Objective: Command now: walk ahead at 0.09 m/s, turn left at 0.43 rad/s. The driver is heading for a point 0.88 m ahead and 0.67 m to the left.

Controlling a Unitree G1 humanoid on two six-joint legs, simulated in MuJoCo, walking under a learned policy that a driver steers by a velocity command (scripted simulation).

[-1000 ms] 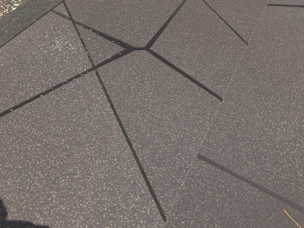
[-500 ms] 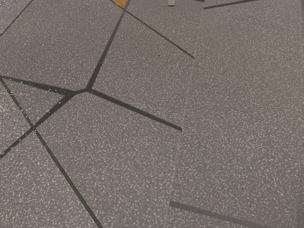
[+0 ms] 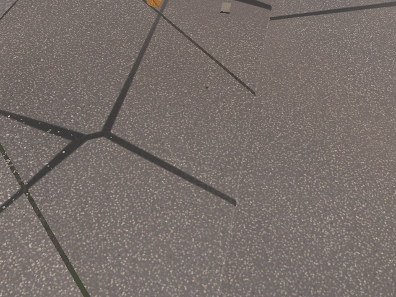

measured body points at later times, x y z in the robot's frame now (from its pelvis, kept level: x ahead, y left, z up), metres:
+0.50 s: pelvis +0.03 -0.06 -0.03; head +0.05 -0.10 +0.42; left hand +0.07 +0.22 -0.11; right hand +0.20 -0.30 -0.17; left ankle -0.05 +0.07 -0.62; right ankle +0.04 -0.13 -0.77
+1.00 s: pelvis -0.01 -0.02 -0.01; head +0.00 +0.01 +0.44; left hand -0.06 +0.27 -0.12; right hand +0.27 -0.15 -0.09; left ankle -0.04 +0.06 -0.73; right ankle +0.04 -0.14 -0.67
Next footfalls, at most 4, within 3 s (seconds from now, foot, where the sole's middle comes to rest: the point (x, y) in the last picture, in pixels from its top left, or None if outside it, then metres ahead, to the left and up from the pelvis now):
0.26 right None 0.08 -0.12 -0.81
0.82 left None -0.01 0.09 -0.77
1.32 right None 0.08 -0.09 -0.81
1.72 left None -0.09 0.08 -0.77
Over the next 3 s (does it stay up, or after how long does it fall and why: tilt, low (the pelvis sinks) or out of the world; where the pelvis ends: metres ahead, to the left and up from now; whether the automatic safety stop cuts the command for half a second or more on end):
stays up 0.04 0.09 -0.04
